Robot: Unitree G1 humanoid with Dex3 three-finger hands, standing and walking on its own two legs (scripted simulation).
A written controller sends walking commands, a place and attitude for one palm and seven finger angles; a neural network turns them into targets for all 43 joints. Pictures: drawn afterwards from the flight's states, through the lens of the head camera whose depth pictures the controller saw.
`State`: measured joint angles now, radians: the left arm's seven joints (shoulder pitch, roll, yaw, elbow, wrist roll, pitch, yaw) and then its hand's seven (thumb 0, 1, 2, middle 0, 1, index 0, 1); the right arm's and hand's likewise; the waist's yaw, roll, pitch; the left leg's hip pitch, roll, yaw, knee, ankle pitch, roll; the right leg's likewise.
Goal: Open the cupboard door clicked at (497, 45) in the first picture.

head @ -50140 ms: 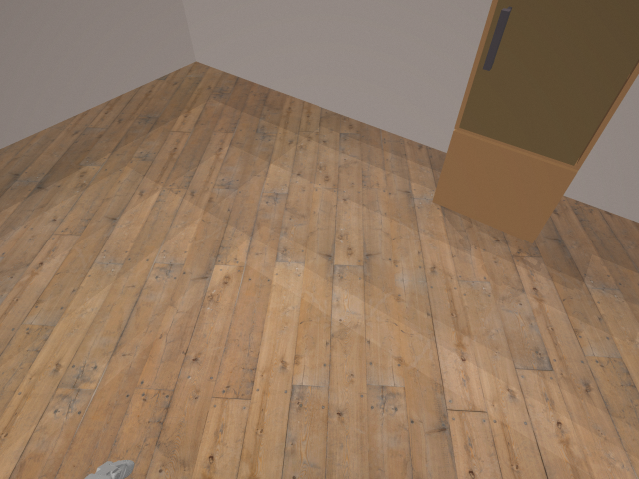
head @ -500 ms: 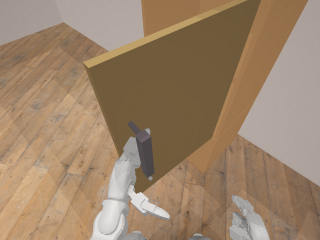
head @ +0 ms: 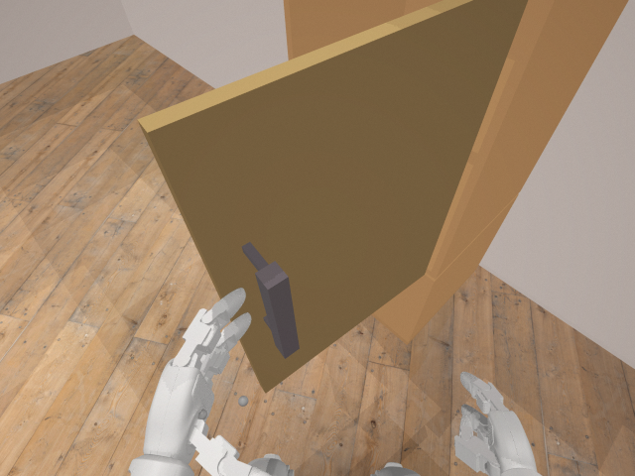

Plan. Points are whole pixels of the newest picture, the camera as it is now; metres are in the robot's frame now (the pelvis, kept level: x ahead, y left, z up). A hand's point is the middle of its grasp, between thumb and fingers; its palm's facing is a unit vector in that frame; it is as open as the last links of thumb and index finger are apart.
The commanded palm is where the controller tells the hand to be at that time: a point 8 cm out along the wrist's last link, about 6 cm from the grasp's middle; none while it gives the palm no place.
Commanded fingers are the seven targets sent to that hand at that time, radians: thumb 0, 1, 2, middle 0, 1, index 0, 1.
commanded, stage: slide the hand sideways off the handle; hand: left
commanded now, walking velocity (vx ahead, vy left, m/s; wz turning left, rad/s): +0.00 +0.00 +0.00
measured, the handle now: (271, 304) +0.30 +0.08 +0.07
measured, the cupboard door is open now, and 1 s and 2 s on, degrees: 83 83 83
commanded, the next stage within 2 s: draw the hand back to the body in 0.32 s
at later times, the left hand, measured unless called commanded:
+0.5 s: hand (199, 432) +0.16 +0.13 +0.07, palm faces -0.09 -1.00 -0.02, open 16.3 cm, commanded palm +0.14 +0.19 +0.09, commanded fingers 0.00 -0.50 0.30 -0.15 -0.30 -0.15 -0.30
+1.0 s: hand (102, 392) +0.18 +0.20 +0.14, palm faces +0.08 -0.97 -0.23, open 15.8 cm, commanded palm +0.14 +0.25 +0.16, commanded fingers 0.00 -0.15 0.45 -0.16 -0.30 -0.16 -0.30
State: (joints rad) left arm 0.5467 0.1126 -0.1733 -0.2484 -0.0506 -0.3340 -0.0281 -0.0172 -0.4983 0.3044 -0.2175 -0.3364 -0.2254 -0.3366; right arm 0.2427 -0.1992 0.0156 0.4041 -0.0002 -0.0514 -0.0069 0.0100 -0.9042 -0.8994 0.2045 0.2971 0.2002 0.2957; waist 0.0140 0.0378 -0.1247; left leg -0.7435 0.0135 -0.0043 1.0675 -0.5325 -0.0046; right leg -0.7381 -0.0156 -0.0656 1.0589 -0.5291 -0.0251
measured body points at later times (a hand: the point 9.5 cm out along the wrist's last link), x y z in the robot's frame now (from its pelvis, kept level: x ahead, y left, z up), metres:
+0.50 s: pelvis -0.02 +0.00 -0.01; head +0.03 -0.01 +0.44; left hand +0.16 +0.18 +0.08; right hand +0.18 -0.23 -0.08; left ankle +0.00 +0.12 -0.67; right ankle +0.00 -0.10 -0.67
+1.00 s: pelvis +0.00 +0.02 +0.03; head +0.00 +0.01 +0.48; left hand +0.17 +0.25 +0.15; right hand +0.19 -0.20 -0.03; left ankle +0.00 +0.12 -0.67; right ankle +0.00 -0.10 -0.67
